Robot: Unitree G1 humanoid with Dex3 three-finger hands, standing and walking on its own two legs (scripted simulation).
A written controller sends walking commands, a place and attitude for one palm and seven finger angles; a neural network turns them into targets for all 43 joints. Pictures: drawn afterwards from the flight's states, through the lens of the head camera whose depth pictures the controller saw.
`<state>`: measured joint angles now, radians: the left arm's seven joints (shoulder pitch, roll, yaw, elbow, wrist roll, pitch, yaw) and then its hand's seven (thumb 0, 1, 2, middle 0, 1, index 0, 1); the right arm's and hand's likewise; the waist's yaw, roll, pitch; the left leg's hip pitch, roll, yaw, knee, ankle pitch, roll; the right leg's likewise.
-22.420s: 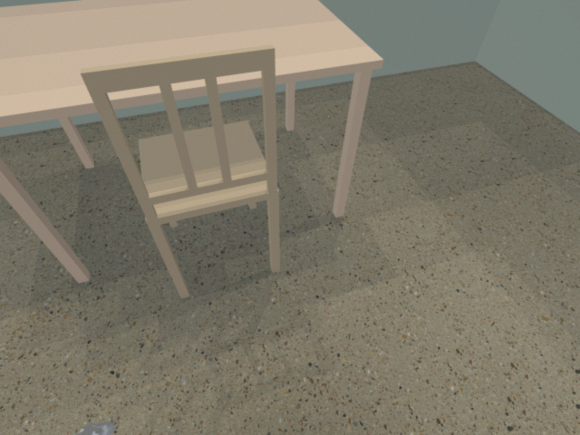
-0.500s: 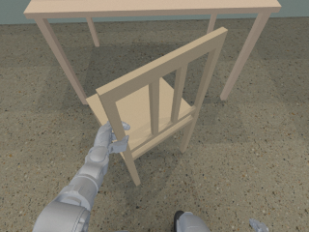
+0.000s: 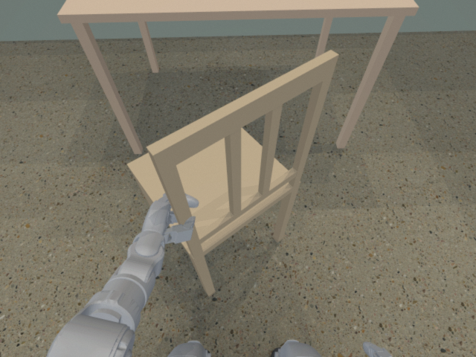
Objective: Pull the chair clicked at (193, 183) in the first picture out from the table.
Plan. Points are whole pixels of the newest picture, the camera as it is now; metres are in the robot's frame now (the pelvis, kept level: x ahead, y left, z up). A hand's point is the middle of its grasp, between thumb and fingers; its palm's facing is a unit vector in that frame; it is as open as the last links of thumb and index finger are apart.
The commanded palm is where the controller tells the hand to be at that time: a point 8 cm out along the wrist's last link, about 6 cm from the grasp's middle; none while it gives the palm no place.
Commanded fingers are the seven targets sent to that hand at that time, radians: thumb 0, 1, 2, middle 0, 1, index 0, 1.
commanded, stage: stop walking, hand still on the chair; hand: left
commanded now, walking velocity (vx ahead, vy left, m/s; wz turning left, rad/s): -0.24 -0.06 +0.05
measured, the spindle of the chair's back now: (234, 177) +0.46 +0.02 -0.05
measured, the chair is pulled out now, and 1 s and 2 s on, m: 0.48 0.58 0.58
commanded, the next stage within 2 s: open the thumb and straighten the fingers in 1.16 s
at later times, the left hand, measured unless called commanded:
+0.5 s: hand (178, 278) +0.25 +0.12 -0.06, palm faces -0.10 -0.97 -0.23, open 5.9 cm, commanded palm +0.24 +0.17 -0.04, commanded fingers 0.00 0.90 0.90 -0.50 -1.45 -0.50 -1.45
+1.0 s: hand (177, 280) +0.25 +0.12 -0.06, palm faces -0.06 -0.97 -0.23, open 5.9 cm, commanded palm +0.23 +0.17 -0.04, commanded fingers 0.00 0.90 0.90 -0.50 -1.45 -0.50 -1.45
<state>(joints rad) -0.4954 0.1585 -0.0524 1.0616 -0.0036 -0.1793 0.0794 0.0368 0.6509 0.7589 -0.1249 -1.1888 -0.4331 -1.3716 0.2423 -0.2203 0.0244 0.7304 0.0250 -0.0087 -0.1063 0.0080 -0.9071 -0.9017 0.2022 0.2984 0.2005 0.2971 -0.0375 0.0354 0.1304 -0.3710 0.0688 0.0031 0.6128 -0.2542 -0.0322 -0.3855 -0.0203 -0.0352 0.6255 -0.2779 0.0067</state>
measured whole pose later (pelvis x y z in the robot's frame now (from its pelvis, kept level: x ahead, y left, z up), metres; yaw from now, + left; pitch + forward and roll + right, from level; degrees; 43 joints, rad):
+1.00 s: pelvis +0.02 -0.01 +0.01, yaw -1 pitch -1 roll +0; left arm 0.09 0.14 -0.11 0.59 0.01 -0.11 0.10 0.07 0.58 0.84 -0.16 -1.22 -0.49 -1.41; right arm 0.18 -0.25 0.03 0.67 0.02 0.00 -0.13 0.01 -0.91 -0.90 0.20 0.30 0.20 0.30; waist -0.02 0.04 0.02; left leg -0.15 0.04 0.01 0.42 -0.26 -0.04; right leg -0.22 -0.03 -0.03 0.45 -0.21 0.01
